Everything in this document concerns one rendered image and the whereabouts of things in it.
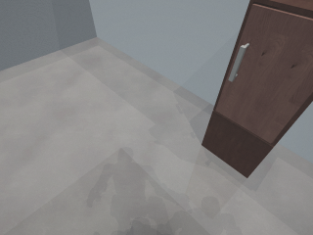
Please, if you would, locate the cupboard door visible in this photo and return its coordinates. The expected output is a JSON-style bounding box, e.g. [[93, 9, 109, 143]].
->
[[215, 4, 313, 144]]

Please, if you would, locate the handle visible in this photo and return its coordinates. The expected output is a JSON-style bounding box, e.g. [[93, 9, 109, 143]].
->
[[228, 43, 249, 82]]

